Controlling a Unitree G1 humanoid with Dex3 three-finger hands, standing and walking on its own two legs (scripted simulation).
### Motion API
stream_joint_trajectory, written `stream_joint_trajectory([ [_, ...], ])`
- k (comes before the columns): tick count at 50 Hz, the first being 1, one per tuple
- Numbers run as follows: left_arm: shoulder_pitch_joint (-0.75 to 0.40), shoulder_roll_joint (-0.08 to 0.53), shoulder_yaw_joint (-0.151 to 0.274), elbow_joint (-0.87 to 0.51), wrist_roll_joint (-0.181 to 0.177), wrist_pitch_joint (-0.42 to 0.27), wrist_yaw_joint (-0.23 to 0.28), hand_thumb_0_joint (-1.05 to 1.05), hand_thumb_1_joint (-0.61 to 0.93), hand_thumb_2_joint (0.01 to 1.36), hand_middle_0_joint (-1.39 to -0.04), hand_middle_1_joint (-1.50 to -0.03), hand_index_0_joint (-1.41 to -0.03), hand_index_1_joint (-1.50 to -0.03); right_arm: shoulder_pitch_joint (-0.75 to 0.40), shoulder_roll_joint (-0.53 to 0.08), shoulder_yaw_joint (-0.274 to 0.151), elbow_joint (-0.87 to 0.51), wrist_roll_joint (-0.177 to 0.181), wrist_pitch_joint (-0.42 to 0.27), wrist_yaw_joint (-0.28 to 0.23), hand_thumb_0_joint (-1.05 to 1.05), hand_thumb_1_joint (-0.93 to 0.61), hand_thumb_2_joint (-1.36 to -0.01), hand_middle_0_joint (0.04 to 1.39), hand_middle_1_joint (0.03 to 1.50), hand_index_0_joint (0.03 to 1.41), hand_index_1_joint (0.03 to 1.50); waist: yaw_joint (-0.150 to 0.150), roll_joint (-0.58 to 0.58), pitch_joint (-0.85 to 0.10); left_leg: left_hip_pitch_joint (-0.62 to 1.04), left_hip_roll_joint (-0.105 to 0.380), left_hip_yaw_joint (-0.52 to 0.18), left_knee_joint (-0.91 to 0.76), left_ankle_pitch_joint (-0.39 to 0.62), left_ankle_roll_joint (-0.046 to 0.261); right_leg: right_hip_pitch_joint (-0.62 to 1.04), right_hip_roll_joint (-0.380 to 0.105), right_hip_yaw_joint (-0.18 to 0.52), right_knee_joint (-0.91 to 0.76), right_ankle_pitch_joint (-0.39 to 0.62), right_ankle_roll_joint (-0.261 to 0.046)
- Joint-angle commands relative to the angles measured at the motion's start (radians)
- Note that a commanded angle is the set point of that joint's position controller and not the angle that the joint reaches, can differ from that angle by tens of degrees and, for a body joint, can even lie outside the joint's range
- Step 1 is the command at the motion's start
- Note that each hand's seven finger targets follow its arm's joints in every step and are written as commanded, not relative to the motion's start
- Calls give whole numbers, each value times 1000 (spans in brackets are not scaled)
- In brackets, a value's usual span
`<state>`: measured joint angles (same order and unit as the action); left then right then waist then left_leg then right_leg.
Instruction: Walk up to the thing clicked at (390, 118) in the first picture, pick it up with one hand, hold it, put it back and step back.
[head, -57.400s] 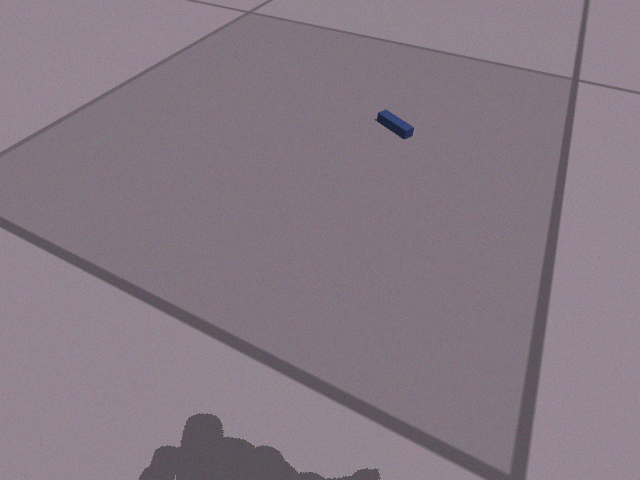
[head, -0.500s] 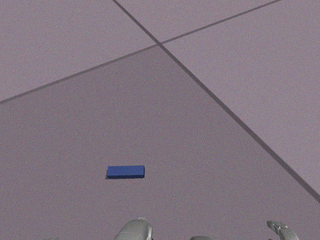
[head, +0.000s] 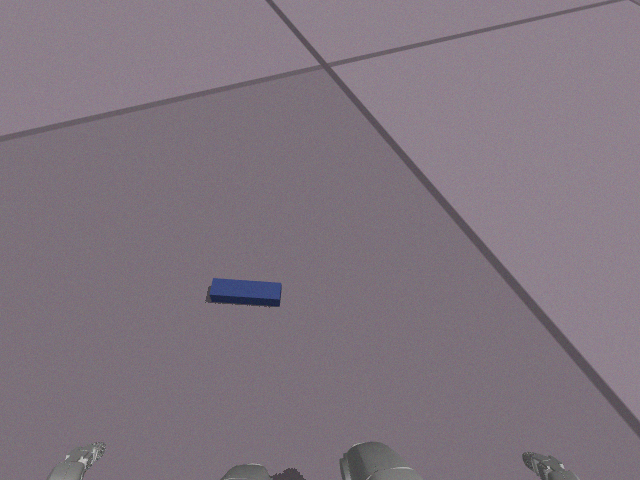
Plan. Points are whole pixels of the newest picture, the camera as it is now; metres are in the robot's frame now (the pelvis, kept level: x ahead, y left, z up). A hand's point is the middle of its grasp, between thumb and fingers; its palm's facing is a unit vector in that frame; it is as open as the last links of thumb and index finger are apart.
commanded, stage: step back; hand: left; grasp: from above
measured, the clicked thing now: (246, 292) +0.70 +0.21 -0.74
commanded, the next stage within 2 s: none
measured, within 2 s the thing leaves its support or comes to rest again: neither
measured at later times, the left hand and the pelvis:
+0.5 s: hand out of the picture -0.05 +0.25 -0.14, palm faces +0.01 -0.90 -0.44, open 7.4 cm; pelvis -0.17 -0.02 -0.01, yaw +2 degrees
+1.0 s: hand out of the picture -0.28 +0.22 -0.16, palm faces -0.03 -0.91 -0.40, open 7.4 cm; pelvis -0.33 -0.05 -0.01, yaw -3 degrees
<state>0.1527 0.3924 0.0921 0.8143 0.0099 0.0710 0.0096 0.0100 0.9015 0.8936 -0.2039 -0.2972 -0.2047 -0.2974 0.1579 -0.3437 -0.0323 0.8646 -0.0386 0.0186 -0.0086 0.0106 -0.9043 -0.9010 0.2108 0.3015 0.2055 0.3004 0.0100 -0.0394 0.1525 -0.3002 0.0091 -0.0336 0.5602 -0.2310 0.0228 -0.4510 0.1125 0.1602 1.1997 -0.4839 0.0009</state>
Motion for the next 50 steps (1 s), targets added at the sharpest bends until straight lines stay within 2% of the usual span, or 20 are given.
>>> stream_joint_trajectory([
  [1,9,159,43,-82,5,-35,13,0,900,900,-200,-300,-200,-300,26,-268,-82,-85,10,-19,-29,0,-900,-900,200,300,200,300,-47,185,-174,250,230,-188,-89,429,233,-63,-37,-14,-135,-32,44],
  [8,193,164,47,24,16,-52,3,0,900,900,-200,-300,-200,-300,-76,-310,-91,-121,20,17,-17,0,-900,-900,200,300,200,300,24,223,-259,38,186,-136,4,169,136,313,-93,-163,-758,234,-18],
  [9,186,193,54,26,28,-55,2,0,900,900,-200,-300,-200,-300,-68,-283,-83,-119,28,20,-15,0,-900,-900,200,300,200,300,15,150,-244,-74,139,-127,45,26,85,351,-124,-86,-768,235,-42],
  [10,166,270,77,5,41,-58,-1,0,900,900,-200,-300,-200,-300,-62,-230,-69,-135,34,19,-15,0,-900,-900,200,300,200,300,16,-93,-196,-266,-7,-79,207,-191,16,340,-302,215,-830,149,-108],
  [11,70,379,95,-44,38,-51,-2,0,900,900,-200,-300,-200,-300,-100,-231,-76,-148,36,19,-29,0,-900,-900,200,300,200,300,55,-263,-141,-224,-110,-62,461,-371,-29,79,-512,409,-927,99,-284],
  [12,-23,385,93,-84,35,-54,6,0,900,900,-200,-300,-200,-300,-73,-278,-96,-131,31,20,-33,0,-900,-900,200,300,200,300,31,-258,-70,-146,-52,-142,598,-368,-37,-97,-563,473,-967,77,-317],
  [16,-114,219,62,-91,34,-56,12,0,900,900,-200,-300,-200,-300,36,-221,-68,-55,36,13,-23,0,-900,-900,200,300,200,300,-42,-122,-78,-184,-148,-123,640,-211,-29,70,-287,19,-813,339,-149],
  [22,23,211,58,-96,39,-42,29,0,900,900,-200,-300,-200,-300,21,-205,-55,-76,21,-12,-29,0,-900,-900,200,300,200,300,44,-183,-194,-192,-51,-37,255,-315,-48,416,-361,51,-686,634,-205],
  [25,-6,215,51,-109,17,-23,25,0,900,900,-200,-300,-200,-300,116,-198,-64,-34,11,-20,-27,0,-900,-900,200,300,200,300,3,-154,-251,-26,-47,42,-114,-92,-25,419,-324,-7,-542,686,-160],
  [27,-17,169,30,-132,8,-9,16,0,900,900,-200,-300,-200,-300,143,-258,-89,-21,-3,-22,-29,0,-900,-900,200,300,200,300,0,-14,-275,156,63,-120,-206,173,13,203,-259,-34,-445,467,-85],
  [28,-1,128,18,-136,-3,-8,14,0,900,900,-200,-300,-200,-300,97,-362,-110,-33,-14,-15,-27,0,-900,-900,200,300,200,300,16,218,-245,233,264,-387,-197,360,103,-50,-86,-126,-269,90,-35],
  [29,-88,179,37,-147,4,-9,33,0,900,900,-200,-300,-200,-300,59,-447,-116,-64,-6,-11,-20,0,-900,-900,200,300,200,300,-53,292,-208,17,401,-516,-226,332,267,-1,-50,-46,-120,-193,-17],
  [30,-108,216,45,-127,12,-7,36,0,900,900,-200,-300,-200,-300,6,-421,-115,-66,-7,-19,-25,0,-900,-900,200,300,200,300,-43,257,-136,-102,421,-536,-250,283,293,40,-70,39,9,-175,-17],
  [33,7,187,45,-73,-8,-4,20,0,900,900,-200,-300,-200,-300,-88,-281,-71,-89,-11,-20,-33,0,-900,-900,200,300,200,300,47,138,-116,12,225,-187,-145,418,186,-39,-19,50,103,-17,-25],
  [40,14,163,25,-58,9,-48,11,0,900,900,-200,-300,-200,-300,14,-274,-79,-69,1,-10,-25,0,-900,-900,200,300,200,300,-35,221,-234,286,238,-163,-68,323,220,4,-105,-73,-373,-32,32],
  [44,132,164,29,54,19,-72,7,0,900,900,-200,-300,-200,-300,-48,-311,-83,-70,10,19,-11,0,-900,-900,200,300,200,300,10,234,-265,99,185,-93,18,108,154,297,-80,-193,-819,177,-15],
  [45,147,192,41,76,30,-76,8,0,900,900,-200,-300,-200,-300,-41,-271,-71,-70,14,23,-9,0,-900,-900,200,300,200,300,14,158,-242,-31,140,-70,91,-9,108,364,-101,-113,-836,186,-35],
  [47,61,357,80,26,40,-75,7,0,900,900,-200,-300,-200,-300,-95,-215,-61,-113,18,17,-17,0,-900,-900,200,300,200,300,50,-158,-144,-222,-44,-75,339,-345,-18,109,-475,379,-944,-159,-230],
  [48,-40,388,77,-8,48,-74,10,0,900,900,-200,-300,-200,-300,-94,-268,-85,-89,17,18,-20,0,-900,-900,200,300,200,300,46,-205,-58,-106,-7,-135,464,-333,-34,-120,-545,471,-1002,-268,-286],
  [50,-110,276,47,-20,43,-86,13,0,900,900,-200,-300,-200,-300,-61,-280,-84,-43,30,12,-5,0,-900,-900,200,300,200,300,-18,-66,-2,-74,-34,-137,483,-241,-21,-95,-407,205,-913,-42,-212],
])
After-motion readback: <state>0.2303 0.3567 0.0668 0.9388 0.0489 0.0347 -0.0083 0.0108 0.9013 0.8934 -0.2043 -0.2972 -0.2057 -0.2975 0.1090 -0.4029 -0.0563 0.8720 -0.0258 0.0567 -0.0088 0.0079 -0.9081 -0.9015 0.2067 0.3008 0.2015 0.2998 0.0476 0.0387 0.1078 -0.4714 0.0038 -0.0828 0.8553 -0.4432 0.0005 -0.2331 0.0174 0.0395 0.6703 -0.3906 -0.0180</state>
